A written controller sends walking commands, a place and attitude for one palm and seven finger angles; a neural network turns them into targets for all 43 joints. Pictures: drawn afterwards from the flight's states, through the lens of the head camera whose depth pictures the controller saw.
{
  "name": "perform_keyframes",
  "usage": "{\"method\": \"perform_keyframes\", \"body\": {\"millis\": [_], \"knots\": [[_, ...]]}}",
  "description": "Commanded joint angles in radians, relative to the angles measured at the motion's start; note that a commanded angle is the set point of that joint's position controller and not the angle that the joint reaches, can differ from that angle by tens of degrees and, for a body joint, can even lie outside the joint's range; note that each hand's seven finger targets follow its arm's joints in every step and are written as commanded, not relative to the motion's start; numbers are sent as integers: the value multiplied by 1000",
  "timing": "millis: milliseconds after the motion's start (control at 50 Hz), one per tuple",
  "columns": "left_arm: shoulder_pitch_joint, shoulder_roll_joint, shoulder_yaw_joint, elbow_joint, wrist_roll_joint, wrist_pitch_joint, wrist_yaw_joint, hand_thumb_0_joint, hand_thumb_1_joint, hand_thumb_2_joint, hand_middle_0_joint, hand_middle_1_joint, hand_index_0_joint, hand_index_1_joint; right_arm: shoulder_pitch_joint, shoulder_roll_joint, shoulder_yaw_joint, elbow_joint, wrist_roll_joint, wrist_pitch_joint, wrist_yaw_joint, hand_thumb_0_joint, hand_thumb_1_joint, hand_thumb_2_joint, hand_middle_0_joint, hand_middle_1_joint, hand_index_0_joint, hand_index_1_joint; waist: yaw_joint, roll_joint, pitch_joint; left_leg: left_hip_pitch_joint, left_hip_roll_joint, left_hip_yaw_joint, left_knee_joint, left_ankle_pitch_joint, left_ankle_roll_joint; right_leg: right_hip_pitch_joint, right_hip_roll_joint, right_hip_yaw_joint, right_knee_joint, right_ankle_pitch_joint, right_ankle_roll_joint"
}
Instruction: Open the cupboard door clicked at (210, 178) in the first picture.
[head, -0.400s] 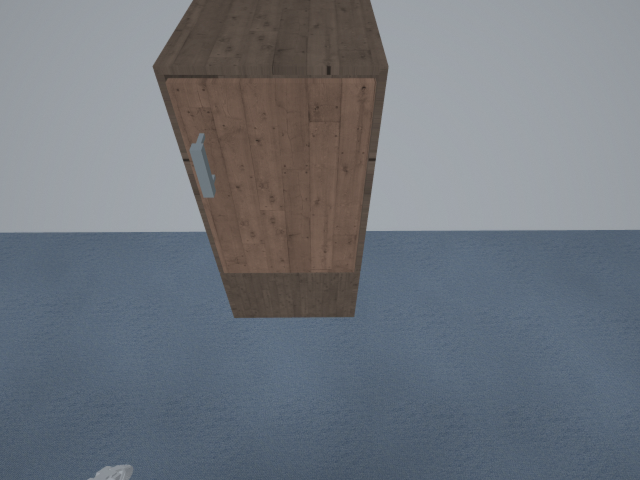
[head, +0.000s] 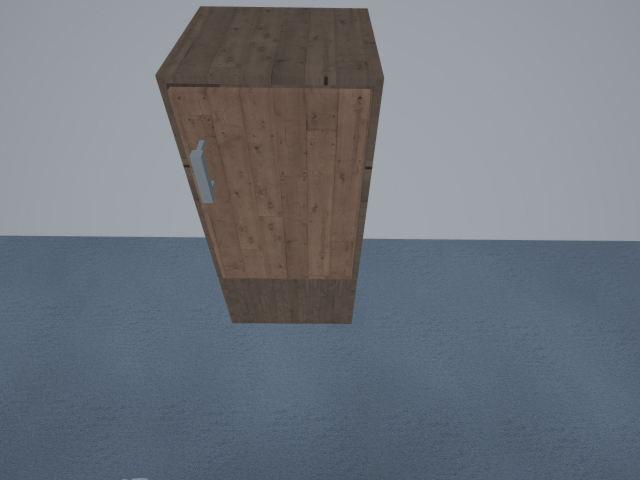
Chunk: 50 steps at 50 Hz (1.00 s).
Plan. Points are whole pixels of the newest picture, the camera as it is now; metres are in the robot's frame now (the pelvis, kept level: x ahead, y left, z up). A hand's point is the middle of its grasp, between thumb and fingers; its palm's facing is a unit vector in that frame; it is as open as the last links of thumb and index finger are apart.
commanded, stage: stand and wait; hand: left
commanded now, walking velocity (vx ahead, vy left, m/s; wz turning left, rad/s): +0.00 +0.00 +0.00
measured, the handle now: (205, 171) +0.71 +0.29 -0.05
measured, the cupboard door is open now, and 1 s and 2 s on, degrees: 0 0 0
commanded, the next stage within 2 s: look at it before walking up in 0.42 s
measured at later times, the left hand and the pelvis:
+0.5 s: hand out of the picture +0.06 +0.23 -0.15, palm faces -0.02 -0.95 -0.31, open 7.4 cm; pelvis -0.01 -0.01 +0.00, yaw +0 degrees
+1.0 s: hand out of the picture +0.05 +0.23 -0.15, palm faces -0.03 -0.95 -0.31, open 7.4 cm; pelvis -0.01 +0.00 +0.00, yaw -1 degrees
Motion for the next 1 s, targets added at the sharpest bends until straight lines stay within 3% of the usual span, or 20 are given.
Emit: {"method": "perform_keyframes", "body": {"millis": [0,500,980], "knots": [[-29,205,50,-56,2,-26,18,0,900,900,-200,-300,-200,-300,-35,-185,-45,-53,3,-19,-10,0,-900,-900,200,300,200,300,-2,-7,-72,23,104,-66,-44,265,38,13,-115,86,-73,332,-29],[-18,189,46,2,2,-27,17,0,900,900,-200,-300,-200,-300,9,-175,-36,17,5,-18,-7,0,-900,-900,200,300,200,300,0,-9,-18,1,106,-78,-101,167,29,-11,-108,103,-138,195,-23],[-17,194,49,11,3,-29,15,0,900,900,-200,-300,-200,-300,4,-184,-37,23,7,-22,-8,0,-900,-900,200,300,200,300,-2,-5,-37,25,115,-79,-110,208,30,0,-105,102,-138,242,-21]]}}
